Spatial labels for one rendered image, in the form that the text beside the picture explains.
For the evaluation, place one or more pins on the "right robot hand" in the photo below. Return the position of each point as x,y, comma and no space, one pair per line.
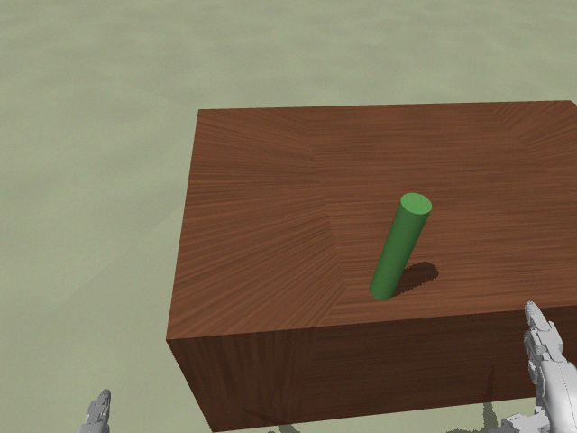
555,379

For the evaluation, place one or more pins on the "can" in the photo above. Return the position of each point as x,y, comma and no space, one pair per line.
412,213

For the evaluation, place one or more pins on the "left robot hand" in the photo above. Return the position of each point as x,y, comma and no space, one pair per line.
97,415

